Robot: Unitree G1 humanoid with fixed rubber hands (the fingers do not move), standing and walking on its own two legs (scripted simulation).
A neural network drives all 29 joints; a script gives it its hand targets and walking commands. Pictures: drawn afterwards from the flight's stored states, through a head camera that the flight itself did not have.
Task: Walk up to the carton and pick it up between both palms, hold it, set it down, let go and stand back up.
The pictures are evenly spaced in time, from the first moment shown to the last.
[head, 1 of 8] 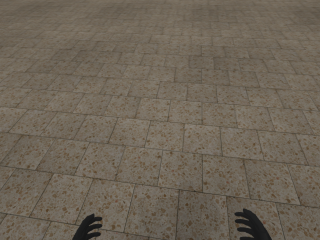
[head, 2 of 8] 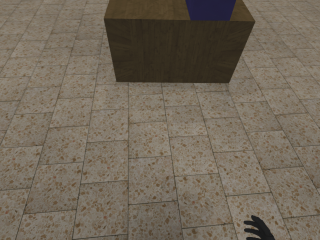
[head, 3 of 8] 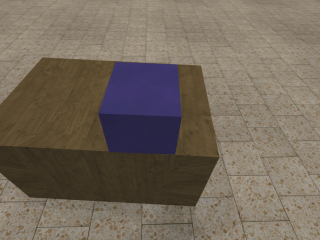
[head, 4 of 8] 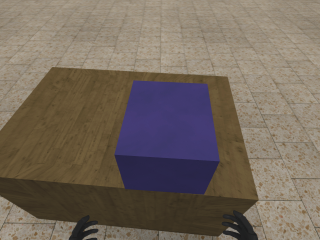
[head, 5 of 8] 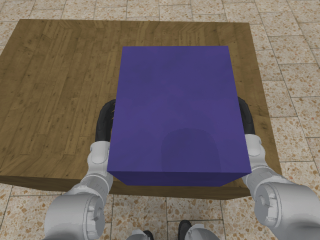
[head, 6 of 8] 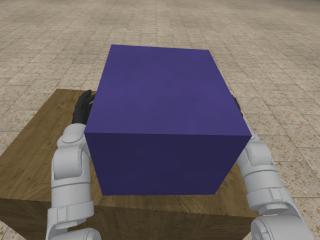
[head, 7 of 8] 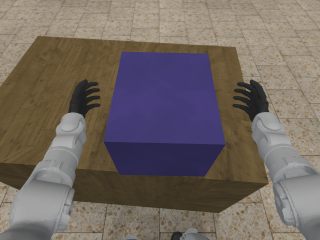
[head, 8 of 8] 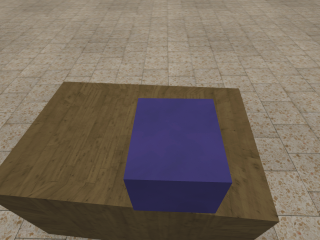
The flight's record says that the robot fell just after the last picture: no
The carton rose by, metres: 0.24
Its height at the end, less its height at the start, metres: +0.00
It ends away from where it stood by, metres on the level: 0.02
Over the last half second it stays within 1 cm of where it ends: yes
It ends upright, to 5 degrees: yes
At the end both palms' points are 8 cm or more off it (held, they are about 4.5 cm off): yes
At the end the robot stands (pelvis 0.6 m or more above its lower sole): yes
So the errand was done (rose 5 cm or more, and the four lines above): yes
